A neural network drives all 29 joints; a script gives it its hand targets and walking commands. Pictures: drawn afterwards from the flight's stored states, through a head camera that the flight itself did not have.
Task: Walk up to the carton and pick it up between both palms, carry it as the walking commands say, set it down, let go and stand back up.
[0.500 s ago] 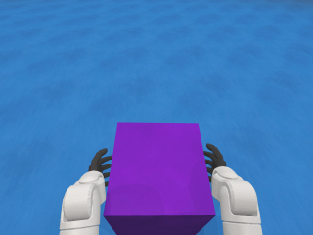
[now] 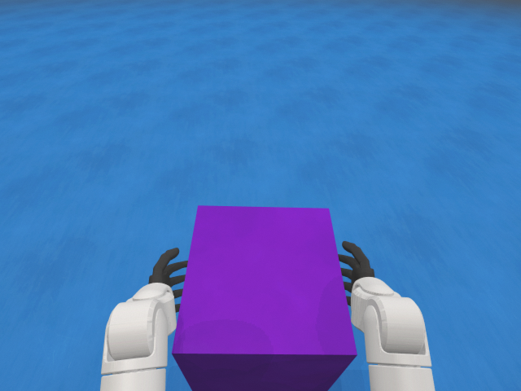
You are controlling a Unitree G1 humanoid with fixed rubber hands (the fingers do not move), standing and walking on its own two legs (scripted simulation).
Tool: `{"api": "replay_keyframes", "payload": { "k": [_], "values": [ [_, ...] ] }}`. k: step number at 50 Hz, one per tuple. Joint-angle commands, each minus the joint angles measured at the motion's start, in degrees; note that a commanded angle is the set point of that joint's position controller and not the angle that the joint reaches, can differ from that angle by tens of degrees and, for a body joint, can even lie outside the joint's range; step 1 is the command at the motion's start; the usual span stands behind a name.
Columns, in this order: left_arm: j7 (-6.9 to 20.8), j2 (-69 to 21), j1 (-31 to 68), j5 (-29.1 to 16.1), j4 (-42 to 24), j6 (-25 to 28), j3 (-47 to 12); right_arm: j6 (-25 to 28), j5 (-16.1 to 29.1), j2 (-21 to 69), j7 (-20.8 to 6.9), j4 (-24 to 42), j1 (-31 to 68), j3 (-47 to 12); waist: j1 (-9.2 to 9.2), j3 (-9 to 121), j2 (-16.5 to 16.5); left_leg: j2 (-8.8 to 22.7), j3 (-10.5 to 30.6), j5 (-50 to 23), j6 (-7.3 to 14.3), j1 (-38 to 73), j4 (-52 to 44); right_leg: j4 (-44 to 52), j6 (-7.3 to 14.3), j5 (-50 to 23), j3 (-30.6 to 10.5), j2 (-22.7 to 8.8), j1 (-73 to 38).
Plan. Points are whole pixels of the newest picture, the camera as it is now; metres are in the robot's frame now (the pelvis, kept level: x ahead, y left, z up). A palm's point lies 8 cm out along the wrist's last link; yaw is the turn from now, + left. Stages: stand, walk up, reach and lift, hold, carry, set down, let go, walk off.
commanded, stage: carry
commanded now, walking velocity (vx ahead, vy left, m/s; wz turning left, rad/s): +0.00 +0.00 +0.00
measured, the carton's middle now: (261, 308) +0.27 +0.00 +0.01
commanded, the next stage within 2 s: none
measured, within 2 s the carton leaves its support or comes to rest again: neither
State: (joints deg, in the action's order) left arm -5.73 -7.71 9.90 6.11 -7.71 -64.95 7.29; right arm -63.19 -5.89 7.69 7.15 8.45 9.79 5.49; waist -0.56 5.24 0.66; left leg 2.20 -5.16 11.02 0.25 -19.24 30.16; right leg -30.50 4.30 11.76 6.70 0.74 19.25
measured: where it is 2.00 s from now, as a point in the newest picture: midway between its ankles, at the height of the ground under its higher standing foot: outside the picture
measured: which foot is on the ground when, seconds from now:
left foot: down 0.00-0.98, up 1.00-1.00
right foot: down 0.00-0.72, up 0.74-0.94, down 0.96-1.00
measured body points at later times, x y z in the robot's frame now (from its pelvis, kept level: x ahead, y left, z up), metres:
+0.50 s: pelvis -0.02 +0.02 +0.00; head -0.03 +0.03 +0.45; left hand +0.25 +0.17 +0.06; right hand +0.26 -0.13 +0.07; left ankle +0.05 +0.12 -0.73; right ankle +0.05 -0.07 -0.73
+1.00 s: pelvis -0.06 -0.02 -0.02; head -0.03 -0.03 +0.43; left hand +0.25 +0.09 +0.03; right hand +0.21 -0.20 +0.04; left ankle +0.05 +0.12 -0.73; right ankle -0.03 -0.14 -0.73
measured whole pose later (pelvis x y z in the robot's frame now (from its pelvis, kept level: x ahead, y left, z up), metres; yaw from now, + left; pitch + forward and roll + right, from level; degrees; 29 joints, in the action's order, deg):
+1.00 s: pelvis -0.06 -0.02 -0.02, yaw -10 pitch +3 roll -1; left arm -6.9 -8.2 11.6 3.7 -15.0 -69.4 8.8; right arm -68.3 -6.4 7.9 7.6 16.2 11.4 4.6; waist 1.9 1.2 -1.8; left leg 12.1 -9.0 15.5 -2.6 -31.6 42.4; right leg -39.7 0.4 14.5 3.2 0.2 26.9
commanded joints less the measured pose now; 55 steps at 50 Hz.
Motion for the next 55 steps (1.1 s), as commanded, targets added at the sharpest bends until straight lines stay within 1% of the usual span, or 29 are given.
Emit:
{"api": "replay_keyframes", "payload": {
  "k": [1, 2, 3, 6, 9, 10, 12, 14, 20, 23, 24, 25, 26, 29, 30, 31, 33, 36, 38, 39, 40, 45, 46, 47, 48, 49, 51, 53, 55],
  "values": [
    [13.5, -50.4, 33.1, -17.9, -7.8, 5.1, -35.9, 3.2, 18.2, 50.2, -14.8, 5.2, 29.6, -33.2, 0.27, 18.7, -1.9, 5.3, 4.6, 2.0, 2.1, 5.6, -4.6, 8.2, -0.4, 2.7, -8.9, -9.2, -5.1],
    [13.5, -50.3, 33.6, -19.1, -12.6, 5.7, -37.2, 3.5, 19.5, 50.3, -14.8, 8.5, 29.0, -35.8, 0.32, 17.7, -0.2, 4.2, 3.9, 2.7, 1.7, 6.4, -3.8, 9.4, -0.4, 4.7, -9.9, -9.9, -2.6],
    [13.5, -49.4, 32.9, -17.9, -9.4, 5.8, -35.2, 3.7, 19.2, 51.2, -14.9, 5.9, 29.8, -35.2, 0.44, 16.8, 2.7, 4.2, 3.6, 4.1, 1.7, 4.3, -3.2, 10.7, -0.3, 8.1, -10.0, -9.6, -2.9],
    [13.5, -52.0, 37.9, -23.3, -20.2, 3.0, -42.1, 0.9, 22.8, 52.8, -14.7, 13.6, 31.2, -39.5, 0.29, 17.8, 0.1, 4.4, 4.3, 4.2, 2.2, 4.6, -4.8, 10.1, -0.2, 9.2, -9.0, -9.4, -3.3],
    [13.1, -52.2, 33.9, -22.3, -17.7, 1.2, -40.8, -0.9, 22.6, 53.4, -14.7, 12.5, 29.1, -38.9, 0.38, 18.6, 0.3, 3.3, 3.4, 4.2, 2.4, 5.1, -2.8, 10.1, 0.6, 9.3, -10.4, -9.6, -2.5],
    [13.4, -52.9, 31.9, -23.5, -18.5, 0.1, -42.4, -1.3, 24.0, 51.9, -14.7, 18.7, 30.1, -40.9, 0.30, 19.5, -0.1, 3.4, 4.4, 4.6, 2.7, 6.1, -3.0, 10.1, 1.1, 10.0, -11.3, -9.9, -0.6],
    [13.8, -51.9, 33.5, -22.2, -14.4, -0.1, -39.8, -1.9, 21.5, 51.8, -14.9, 10.2, 28.6, -37.4, 0.00, 18.5, 0.7, 3.9, 4.6, 7.6, 3.0, 4.8, -4.7, 11.2, 0.2, 14.1, -10.7, -9.8, -0.9],
    [13.9, -53.5, 35.2, -24.8, -20.7, -0.5, -43.0, -2.5, 24.4, 53.0, -14.9, 15.8, 29.6, -40.9, 0.27, 19.1, 0.5, 3.4, 4.0, 4.5, 2.7, 5.8, -2.9, 11.4, 0.7, 11.5, -11.4, -10.4, -1.0],
    [13.9, -52.5, 34.8, -23.9, -18.0, -1.4, -42.4, -3.0, 23.0, 53.6, -15.2, 12.6, 29.7, -38.6, 0.34, 19.2, -2.6, 5.5, 6.9, 8.3, 2.5, 3.0, -7.4, 7.8, -0.6, 10.2, -9.3, -8.6, -1.0],
    [14.1, -53.5, 35.2, -23.3, -15.9, -1.4, -41.6, -2.9, 21.7, 52.7, -15.4, 12.3, 30.9, -37.0, 0.61, 21.1, -4.4, 7.4, 9.5, 7.6, 2.7, 2.2, -9.4, 4.4, -1.2, 2.1, -7.9, -6.7, -4.4],
    [13.9, -54.4, 34.4, -25.0, -18.6, -1.9, -43.4, -3.6, 23.5, 53.6, -15.2, 14.4, 29.3, -39.1, 0.43, 21.2, -2.5, 7.4, 9.0, 4.8, 2.6, 3.4, -8.4, 3.4, -1.2, 0.0, -7.8, -7.3, -3.9],
    [13.7, -51.4, 32.9, -22.4, -15.5, -1.5, -40.5, -3.3, 21.0, 52.8, -15.3, 7.3, 25.6, -35.7, 0.46, 22.4, -3.3, 6.8, 8.3, 4.3, 2.4, 3.9, -8.0, 3.4, -1.1, 0.9, -7.9, -7.4, -3.8],
    [14.0, -53.7, 37.7, -25.7, -21.5, -1.1, -43.7, -3.0, 23.2, 54.2, -15.2, 13.9, 29.9, -39.0, 0.54, 21.2, -1.7, 7.3, 8.4, 2.4, 2.8, 2.9, -7.4, 4.0, -1.1, -2.0, -8.3, -7.2, -4.6],
    [14.2, -53.4, 34.7, -23.0, -15.3, -0.8, -40.0, -2.7, 21.2, 54.2, -14.9, 9.3, 29.3, -36.4, 0.21, 19.7, 0.1, 4.8, 5.7, 1.1, 2.5, 4.5, -4.6, 7.2, -0.4, 2.8, -10.9, -9.6, -1.3],
    [14.2, -52.4, 33.4, -21.4, -11.8, -0.5, -38.5, -1.7, 19.9, 53.3, -14.8, 8.8, 29.3, -35.6, 0.24, 21.2, -0.2, 6.3, 6.2, 0.6, 2.4, 7.5, -5.4, 7.3, -0.4, 3.0, -9.8, -8.7, -0.9],
    [14.3, -54.8, 33.4, -25.7, -19.0, -1.7, -44.0, -2.9, 23.8, 54.0, -14.6, 18.2, 31.7, -41.0, 0.26, 21.1, -0.3, 8.1, 7.6, 1.3, 2.8, 6.7, -6.0, 4.2, -1.0, -0.2, -8.9, -6.9, -0.3],
    [14.6, -54.6, 36.0, -27.3, -20.6, -3.3, -45.5, -4.5, 23.7, 55.4, -14.6, 15.3, 30.2, -40.3, 0.18, 18.9, -3.8, 13.0, 11.5, 5.2, 4.1, 8.3, -7.5, -2.4, -1.9, 0.5, -8.5, -5.2, 5.7],
    [15.1, -53.7, 37.5, -27.7, -19.6, -4.4, -44.2, -5.1, 21.7, 56.0, -14.2, 11.2, 26.4, -38.1, -0.56, 17.8, -10.2, 25.1, 21.6, 2.1, 10.6, 8.7, -12.3, -22.1, -3.7, 16.6, -6.8, -3.8, 14.4],
    [15.6, -52.4, 36.2, -28.1, -19.7, -4.1, -44.9, -4.5, 20.3, 55.4, -14.0, 10.9, 23.5, -37.5, -0.35, 18.7, -7.4, 25.5, 16.9, -7.9, 11.6, 13.0, -8.8, -22.9, -3.9, 17.5, -7.8, -5.3, 17.7],
    [15.5, -53.2, 37.1, -27.6, -18.9, -4.0, -44.8, -4.8, 20.1, 55.8, -14.1, 10.0, 23.9, -37.3, -0.12, 18.3, -5.3, 24.5, 14.1, -10.0, 10.4, 11.5, -7.8, -24.4, -3.9, 16.4, -6.5, -4.6, 16.6],
    [15.5, -54.6, 40.0, -28.3, -18.6, -4.2, -45.2, -4.6, 20.7, 55.8, -14.2, 11.0, 26.1, -37.6, -0.19, 18.7, -10.7, 23.7, 12.5, -9.6, 9.2, 13.0, -6.9, -23.4, -4.2, 15.6, -6.3, -4.6, 16.8],
    [16.0, -54.5, 35.4, -29.1, -19.0, -3.9, -45.0, -4.4, 19.6, 55.4, -13.5, 13.8, 25.9, -38.2, 0.79, 21.2, -9.7, 21.8, 5.3, -13.4, 4.0, 5.5, -0.6, -4.2, -3.9, 9.1, -4.6, -3.1, 1.1],
    [16.2, -54.8, 34.9, -28.6, -18.7, -3.5, -44.4, -4.0, 20.0, 55.8, -13.6, 14.8, 27.0, -38.7, 0.66, 23.2, -6.1, 18.3, 1.3, -10.9, 1.8, 2.6, 3.8, -0.1, -3.4, 5.0, -5.0, -1.6, -4.6],
    [16.2, -55.5, 35.8, -28.8, -17.5, -3.4, -44.2, -3.9, 20.1, 55.1, -13.6, 14.3, 27.4, -38.5, 1.18, 20.6, 0.4, 13.9, -2.3, -3.9, -2.0, -3.1, 12.1, 8.3, -1.4, -2.3, -14.1, -7.5, -7.4],
    [15.9, -54.7, 34.7, -28.6, -19.6, -2.7, -44.3, -3.7, 20.7, 55.5, -13.5, 17.0, 27.3, -39.4, 1.12, 22.8, 14.8, 6.2, -4.5, 18.0, -5.6, -16.3, 21.7, 6.6, 3.6, -26.5, -30.5, -18.7, -15.4],
    [15.9, -55.3, 34.4, -27.7, -20.6, -2.4, -43.4, -3.7, 21.7, 56.9, -13.9, 19.5, 30.2, -41.5, 1.04, 21.4, 19.6, 4.4, -2.2, 26.5, -6.2, -20.3, 27.8, 5.0, 7.4, -32.7, -27.8, -18.6, -14.5],
    [15.1, -55.8, 35.3, -27.4, -24.9, -1.5, -45.0, -3.4, 23.8, 58.5, -14.5, 18.3, 29.8, -41.8, 1.17, 21.3, 6.4, 4.8, -1.4, 20.2, -5.2, -17.0, 32.2, 0.5, 7.1, -31.8, -21.4, -14.2, -11.8],
    [14.1, -54.3, 37.7, -27.4, -27.7, -1.3, -44.6, -2.7, 26.6, 59.4, -14.7, 21.4, 32.9, -43.3, 1.13, 24.5, 3.9, 3.9, -0.8, 14.9, -5.4, -17.0, 31.2, -0.8, 5.6, -31.0, -20.0, -12.1, -13.9],
    [13.2, -53.6, 32.4, -25.0, -27.7, -1.2, -43.6, -2.8, 27.3, 58.0, -14.7, 23.9, 31.6, -44.1, 1.55, 27.3, 5.3, 2.9, -0.8, 13.7, -4.9, -15.9, 24.8, -2.9, 6.3, -34.3, -21.5, -13.1, -16.7]
  ]
}}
